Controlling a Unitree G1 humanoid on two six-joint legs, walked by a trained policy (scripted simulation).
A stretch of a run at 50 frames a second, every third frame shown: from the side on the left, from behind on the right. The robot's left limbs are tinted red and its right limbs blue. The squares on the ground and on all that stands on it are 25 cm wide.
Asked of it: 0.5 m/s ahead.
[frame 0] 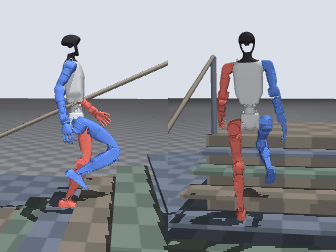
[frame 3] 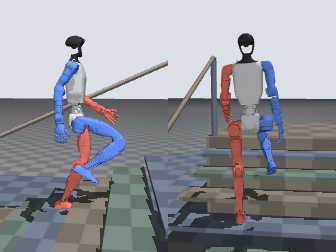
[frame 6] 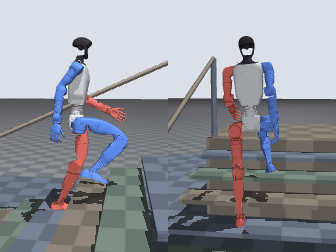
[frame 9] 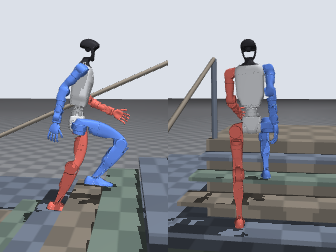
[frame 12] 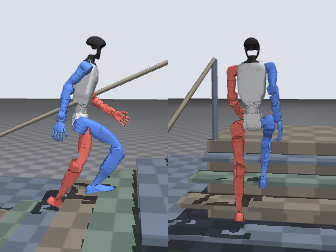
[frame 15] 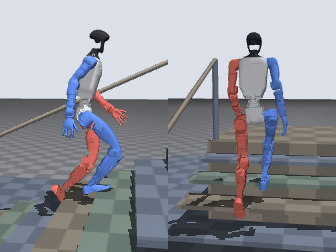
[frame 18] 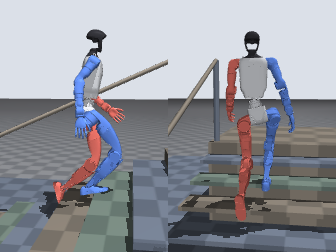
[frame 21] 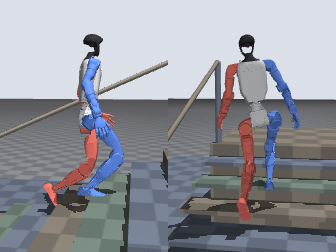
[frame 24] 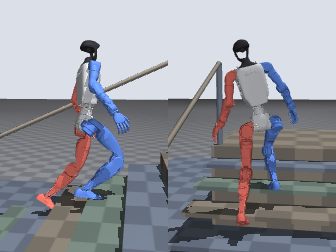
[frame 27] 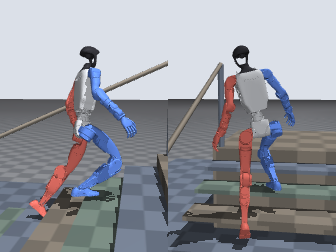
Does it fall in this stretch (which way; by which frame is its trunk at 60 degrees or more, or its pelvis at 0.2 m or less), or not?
no
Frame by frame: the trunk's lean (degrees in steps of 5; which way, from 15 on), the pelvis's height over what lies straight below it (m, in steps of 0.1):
0: 5, 0.8
3: 5, 0.7
6: 5, 0.7
9: 10, 0.7
12: 15 forward, 0.7
15: 15 forward, 0.7
18: 5, 0.7
21: 10, 0.7
24: 15 to its left, 0.7
27: 15 to its left, 0.7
